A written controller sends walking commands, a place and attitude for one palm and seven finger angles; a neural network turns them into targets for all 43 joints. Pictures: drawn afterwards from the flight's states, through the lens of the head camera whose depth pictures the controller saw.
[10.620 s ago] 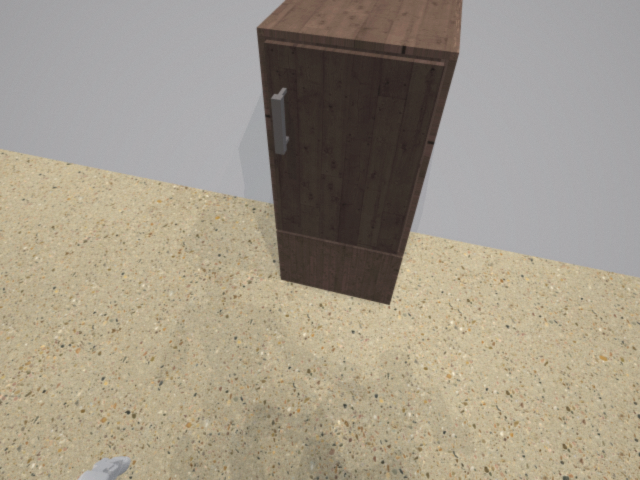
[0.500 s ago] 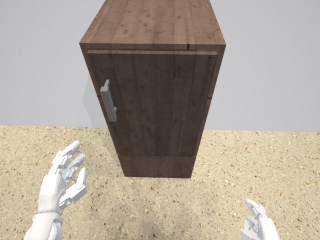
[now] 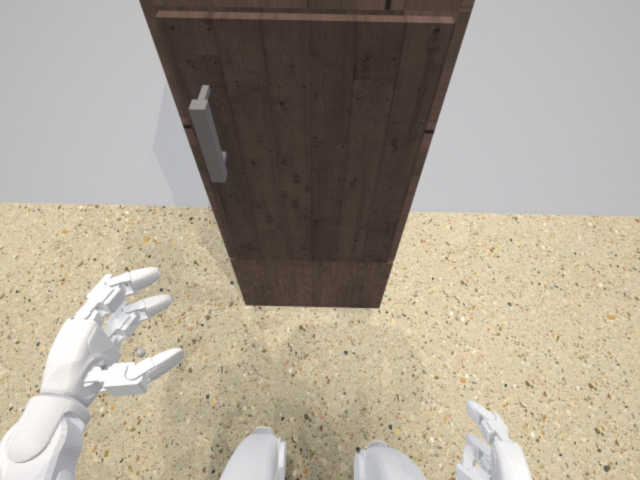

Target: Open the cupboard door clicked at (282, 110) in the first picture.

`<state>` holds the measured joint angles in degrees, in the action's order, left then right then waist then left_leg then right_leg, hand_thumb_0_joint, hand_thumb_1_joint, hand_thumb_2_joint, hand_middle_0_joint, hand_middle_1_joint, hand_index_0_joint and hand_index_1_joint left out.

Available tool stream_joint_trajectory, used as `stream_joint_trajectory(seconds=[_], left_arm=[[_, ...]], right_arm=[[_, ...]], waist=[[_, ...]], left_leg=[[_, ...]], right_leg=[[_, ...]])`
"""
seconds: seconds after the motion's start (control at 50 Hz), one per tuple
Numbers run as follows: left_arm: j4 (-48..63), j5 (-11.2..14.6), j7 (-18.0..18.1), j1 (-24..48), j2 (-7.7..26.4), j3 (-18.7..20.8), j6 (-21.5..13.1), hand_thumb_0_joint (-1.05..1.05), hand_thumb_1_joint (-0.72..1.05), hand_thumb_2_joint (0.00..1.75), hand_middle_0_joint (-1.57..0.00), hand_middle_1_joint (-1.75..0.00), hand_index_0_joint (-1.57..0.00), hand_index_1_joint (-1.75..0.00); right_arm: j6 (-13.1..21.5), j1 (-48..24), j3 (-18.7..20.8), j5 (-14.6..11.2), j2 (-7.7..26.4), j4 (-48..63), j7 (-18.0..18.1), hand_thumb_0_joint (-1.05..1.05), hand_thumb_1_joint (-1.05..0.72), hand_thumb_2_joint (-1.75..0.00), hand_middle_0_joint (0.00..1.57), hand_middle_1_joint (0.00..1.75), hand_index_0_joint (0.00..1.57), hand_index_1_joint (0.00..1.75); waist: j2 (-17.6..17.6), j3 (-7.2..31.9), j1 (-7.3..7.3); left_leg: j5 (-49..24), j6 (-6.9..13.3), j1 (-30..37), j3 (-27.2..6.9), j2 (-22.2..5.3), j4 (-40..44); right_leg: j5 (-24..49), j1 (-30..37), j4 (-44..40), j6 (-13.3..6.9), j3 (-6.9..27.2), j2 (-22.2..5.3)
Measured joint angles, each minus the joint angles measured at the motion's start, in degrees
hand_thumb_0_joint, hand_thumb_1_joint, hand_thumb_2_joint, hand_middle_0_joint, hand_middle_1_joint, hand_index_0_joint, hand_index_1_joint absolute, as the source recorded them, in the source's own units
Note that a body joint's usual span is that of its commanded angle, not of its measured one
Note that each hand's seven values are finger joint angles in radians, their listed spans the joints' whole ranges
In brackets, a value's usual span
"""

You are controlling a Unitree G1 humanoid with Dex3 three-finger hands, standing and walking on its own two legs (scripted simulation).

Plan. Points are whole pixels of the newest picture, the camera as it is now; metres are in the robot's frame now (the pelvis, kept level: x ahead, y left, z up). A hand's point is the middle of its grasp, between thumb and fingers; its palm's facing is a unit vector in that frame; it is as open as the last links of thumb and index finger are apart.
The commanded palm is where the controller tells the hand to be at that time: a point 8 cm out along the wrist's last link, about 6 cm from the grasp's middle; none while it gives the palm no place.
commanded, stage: raise the hand with hooked fingers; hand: left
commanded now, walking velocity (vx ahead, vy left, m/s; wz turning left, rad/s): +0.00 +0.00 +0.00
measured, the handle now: (212, 135) +0.61 +0.19 +0.05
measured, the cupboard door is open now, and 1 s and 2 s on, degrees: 0 0 0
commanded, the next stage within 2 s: move the hooked fingers beside the handle in 1.32 s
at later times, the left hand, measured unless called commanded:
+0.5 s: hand (58, 318) +0.28 +0.30 +0.06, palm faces +0.03 -1.00 -0.06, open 13.6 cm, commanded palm +0.26 +0.35 +0.06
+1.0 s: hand (47, 293) +0.31 +0.32 +0.08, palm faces -0.02 -1.00 -0.04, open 14.0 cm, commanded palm +0.28 +0.37 +0.07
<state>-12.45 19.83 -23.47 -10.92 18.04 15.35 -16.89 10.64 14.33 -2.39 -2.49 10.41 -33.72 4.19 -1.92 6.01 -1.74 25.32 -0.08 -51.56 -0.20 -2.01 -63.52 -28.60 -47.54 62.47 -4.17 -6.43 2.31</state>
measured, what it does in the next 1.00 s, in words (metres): shifts its weight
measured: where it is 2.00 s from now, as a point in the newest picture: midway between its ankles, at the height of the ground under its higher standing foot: outside the picture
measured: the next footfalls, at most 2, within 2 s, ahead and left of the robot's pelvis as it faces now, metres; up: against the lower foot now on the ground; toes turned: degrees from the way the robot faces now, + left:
none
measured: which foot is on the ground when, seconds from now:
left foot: down 0.00-1.00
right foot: down 0.00-1.00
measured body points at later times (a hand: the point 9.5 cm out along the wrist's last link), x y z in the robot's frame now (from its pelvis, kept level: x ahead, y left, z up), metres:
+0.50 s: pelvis +0.02 +0.05 +0.01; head +0.08 +0.08 +0.46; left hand +0.28 +0.36 +0.07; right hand +0.21 -0.19 -0.05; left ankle +0.06 +0.12 -0.66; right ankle +0.02 -0.07 -0.66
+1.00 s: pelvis +0.02 +0.05 +0.02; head +0.08 +0.07 +0.47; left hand +0.30 +0.37 +0.08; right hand +0.16 -0.21 -0.06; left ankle +0.06 +0.12 -0.66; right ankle +0.02 -0.07 -0.66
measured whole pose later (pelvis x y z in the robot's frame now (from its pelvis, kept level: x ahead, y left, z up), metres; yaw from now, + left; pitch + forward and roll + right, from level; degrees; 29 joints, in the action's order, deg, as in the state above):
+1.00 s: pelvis +0.02 +0.05 +0.02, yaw +0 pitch +13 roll -3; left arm -25.3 20.9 -30.7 1.0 24.8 24.2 -19.3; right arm 9.3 17.4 -1.9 -2.1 16.1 -32.2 3.0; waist -1.0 6.4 -1.4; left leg 24.2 3.7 -46.4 1.3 -0.2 -57.1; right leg -25.6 -41.2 53.4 -0.6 -4.7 1.0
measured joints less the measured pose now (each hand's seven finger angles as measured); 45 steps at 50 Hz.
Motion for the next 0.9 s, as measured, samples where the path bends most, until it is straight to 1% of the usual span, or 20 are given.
stream_joint_trajectory(seconds=[0.04, 0.08, 0.1, 0.14, 0.18, 0.24, 0.28, 0.32, 0.44, 0.48, 0.54, 0.58, 0.62, 0.72, 0.78, 0.9], left_arm=[[1.2, 0.2, 2.9, -1.7, -1.3, 1.6, -1.2, 0.00, 0.14, 0.57, -0.26, -0.78, -0.25, -0.78], [1.9, -0.2, 5.0, -2.9, -2.0, 2.7, -4.4, 0.00, 0.09, 0.55, -0.27, -0.81, -0.25, -0.81], [1.9, -0.6, 5.5, -3.2, -2.1, 2.9, -6.1, 0.00, 0.07, 0.54, -0.27, -0.83, -0.26, -0.83], [1.0, -1.2, 5.1, -3.0, -1.8, 2.8, -8.7, 0.00, 0.03, 0.52, -0.27, -0.86, -0.26, -0.86], [-0.4, -1.4, 3.4, -2.2, -1.2, 2.2, -9.8, 0.00, -0.02, 0.50, -0.27, -0.89, -0.26, -0.89], [-1.7, -1.2, 0.6, -1.0, -0.7, 1.0, -8.9, 0.00, -0.09, 0.47, -0.27, -0.93, -0.26, -0.93], [-1.4, -1.1, -0.3, -0.7, -0.5, 0.8, -7.9, 0.00, -0.14, 0.45, -0.28, -0.96, -0.27, -0.96], [-0.6, -0.9, -0.3, -0.4, -0.2, 1.1, -7.3, 0.00, -0.19, 0.43, -0.28, -0.99, -0.27, -0.99], [0.7, -0.7, 1.8, 1.5, 1.2, 3.3, -6.9, -0.01, -0.33, 0.37, -0.29, -1.08, -0.28, -1.08], [-0.2, -0.9, 1.4, 2.6, 1.8, 3.6, -5.9, -0.01, -0.37, 0.35, -0.30, -1.11, -0.29, -1.11], [-2.5, -1.2, -0.2, 4.2, 2.7, 3.6, -3.6, -0.01, -0.42, 0.33, -0.30, -1.15, -0.29, -1.15], [-3.8, -1.4, -1.3, 5.2, 3.2, 3.8, -2.3, -0.01, -0.45, 0.32, -0.30, -1.16, -0.29, -1.16], [-4.5, -1.3, -1.9, 6.0, 3.5, 4.3, -1.8, -0.01, -0.47, 0.31, -0.30, -1.17, -0.29, -1.17], [-5.8, -0.5, -2.8, 8.2, 4.5, 6.5, -3.5, -0.01, -0.49, 0.30, -0.30, -1.19, -0.29, -1.19], [-8.1, -0.2, -3.8, 10.4, 5.6, 7.8, -3.7, -0.01, -0.50, 0.30, -0.31, -1.19, -0.30, -1.19], [-13.0, 0.5, -6.7, 13.1, 7.5, 8.9, -1.5, -0.01, -0.50, 0.30, -0.30, -1.20, -0.29, -1.20]], right_arm=[[0.2, 1.8, 0.7, 0.3, 0.2, -0.3, -0.3, 0.02, -0.90, -0.89, 0.20, 0.30, 0.21, 0.30], [0.6, 3.1, 1.5, 0.7, 1.0, -1.0, -0.7, 0.02, -0.90, -0.89, 0.20, 0.30, 0.21, 0.30], [0.7, 3.4, 1.8, 0.8, 1.5, -1.3, -0.9, 0.02, -0.90, -0.89, 0.20, 0.30, 0.21, 0.30], [0.9, 3.7, 2.2, 1.0, 2.8, -1.8, -1.1, 0.02, -0.90, -0.89, 0.20, 0.30, 0.21, 0.30], [1.2, 3.3, 2.5, 0.9, 4.0, -2.2, -1.1, 0.02, -0.90, -0.89, 0.20, 0.30, 0.21, 0.30], [1.5, 2.1, 2.8, 0.5, 5.3, -1.8, -0.6, 0.02, -0.90, -0.89, 0.20, 0.30, 0.21, 0.30], [1.8, 1.3, 2.8, 0.4, 5.5, -1.3, -0.3, 0.02, -0.90, -0.89, 0.20, 0.30, 0.21, 0.30], [2.0, 0.6, 2.7, 0.4, 5.4, -0.5, -0.1, 0.02, -0.90, -0.89, 0.20, 0.30, 0.21, 0.30], [1.8, -0.8, 1.8, 0.8, 4.5, 1.8, -1.0, 0.02, -0.90, -0.89, 0.20, 0.30, 0.21, 0.30], [1.4, -1.1, 1.4, 0.8, 4.4, 2.5, -1.3, 0.01, -0.90, -0.89, 0.20, 0.30, 0.21, 0.30], [0.7, -1.3, 0.6, 0.7, 4.3, 3.3, -1.4, 0.01, -0.90, -0.89, 0.20, 0.30, 0.21, 0.30], [0.4, -1.3, 0.2, 0.6, 4.1, 3.6, -1.4, 0.01, -0.90, -0.89, 0.20, 0.30, 0.21, 0.30], [0.2, -1.2, 0.0, 0.8, 4.0, 3.6, -1.3, 0.01, -0.90, -0.89, 0.20, 0.30, 0.21, 0.30], [-0.3, -0.1, -0.4, 1.0, 3.8, 2.7, -1.3, 0.01, -0.90, -0.89, 0.20, 0.30, 0.21, 0.30], [-0.8, 0.6, -0.5, 0.8, 4.1, 1.9, -1.2, 0.01, -0.90, -0.89, 0.20, 0.30, 0.21, 0.30], [-1.5, 1.9, -0.1, 0.4, 5.1, 1.2, -0.9, 0.01, -0.90, -0.89, 0.20, 0.30, 0.21, 0.30]], waist=[[0.0, 0.6, -0.02], [0.0, 1.1, 0.18], [0.0, 1.4, 0.33], [0.0, 1.6, 0.62], [0.1, 1.6, 0.79], [0.2, 1.1, 0.91], [0.6, 0.9, 0.87], [1.1, 0.8, 0.88], [1.6, 1.3, 1.12], [1.3, 1.4, 1.31], [1.0, 1.3, 1.64], [1.0, 1.1, 1.76], [0.9, 0.8, 1.84], [1.2, 0.4, 1.94], [1.1, 0.3, 1.68], [0.7, 0.2, 0.83]], left_leg=[[-0.4, 0.5, 1.0, 0.9, 0.1, 1.6], [-0.5, 1.0, 1.3, 1.4, 0.3, 2.4], [-0.4, 1.3, 1.2, 1.5, 0.5, 2.4], [-0.1, 1.8, 0.3, 1.5, 0.9, 1.8], [0.3, 2.2, -0.6, 1.4, 1.2, 0.9], [0.9, 2.8, -1.1, 1.4, 1.4, 0.0], [1.0, 3.2, -0.6, 1.5, 1.5, 0.2], [1.0, 3.4, 0.2, 1.7, 1.6, 0.7], [0.7, 3.9, 2.3, 1.4, 2.0, 2.5], [0.6, 4.1, 2.7, 1.2, 2.2, 2.9], [0.4, 4.3, 3.0, 1.2, 2.4, 3.5], [0.2, 4.4, 3.3, 1.2, 2.4, 3.8], [0.1, 4.4, 3.6, 1.2, 2.4, 4.1], [-0.2, 4.3, 4.2, 1.2, 2.3, 4.7], [-0.3, 4.3, 4.3, 1.0, 2.4, 4.8], [-0.9, 4.0, 4.8, 1.1, 2.1, 5.8]], right_leg=[[0.7, 0.7, -1.6, 0.4, 0.9, 0.0], [0.9, 1.0, -2.4, 0.8, 1.4, -0.3], [0.9, 0.9, -2.4, 1.1, 1.5, -0.4], [0.6, 0.3, -2.0, 1.5, 1.4, -0.8], [0.2, -0.4, -1.3, 1.9, 1.3, -1.2], [-0.1, -0.5, -1.0, 2.5, 1.3, -1.4], [0.0, 0.0, -1.5, 2.8, 1.5, -1.5], [0.2, 0.9, -2.3, 3.1, 1.7, -1.5], [0.9, 3.6, -5.0, 3.8, 1.4, -1.7], [1.1, 4.2, -5.7, 4.0, 1.3, -1.9], [1.5, 4.8, -6.5, 4.3, 1.2, -2.0], [1.7, 5.1, -7.0, 4.4, 1.2, -2.0], [1.9, 5.4, -7.4, 4.4, 1.3, -2.0], [2.2, 6.0, -8.0, 4.3, 1.3, -1.9], [2.3, 6.1, -8.1, 4.2, 1.1, -1.9], [2.8, 6.4, -8.8, 3.9, 1.3, -1.7]])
